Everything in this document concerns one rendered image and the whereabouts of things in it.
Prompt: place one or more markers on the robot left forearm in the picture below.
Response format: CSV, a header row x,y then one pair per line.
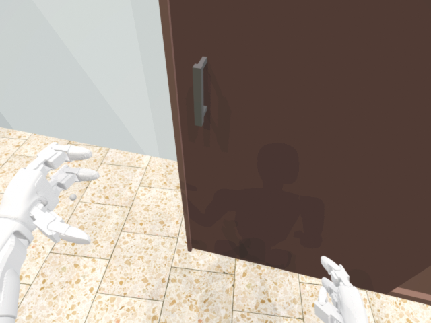
x,y
15,238

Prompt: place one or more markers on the handle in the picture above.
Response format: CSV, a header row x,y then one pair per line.
x,y
199,108

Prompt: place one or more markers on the robot right hand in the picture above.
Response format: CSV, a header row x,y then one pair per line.
x,y
348,306

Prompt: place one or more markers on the wardrobe door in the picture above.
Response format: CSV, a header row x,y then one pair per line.
x,y
420,283
317,136

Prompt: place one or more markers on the robot left hand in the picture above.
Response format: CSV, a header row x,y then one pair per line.
x,y
22,198

